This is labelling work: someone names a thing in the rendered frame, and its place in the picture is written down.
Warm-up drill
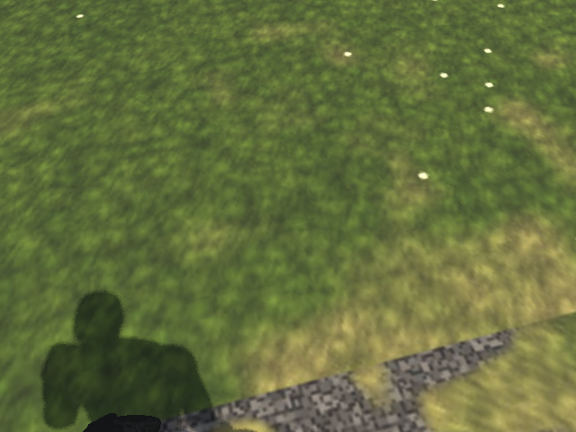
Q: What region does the robot left hand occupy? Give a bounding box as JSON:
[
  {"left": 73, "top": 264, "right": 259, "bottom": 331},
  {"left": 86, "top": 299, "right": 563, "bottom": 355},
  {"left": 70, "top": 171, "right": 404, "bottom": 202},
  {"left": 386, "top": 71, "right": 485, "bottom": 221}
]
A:
[{"left": 83, "top": 413, "right": 161, "bottom": 432}]

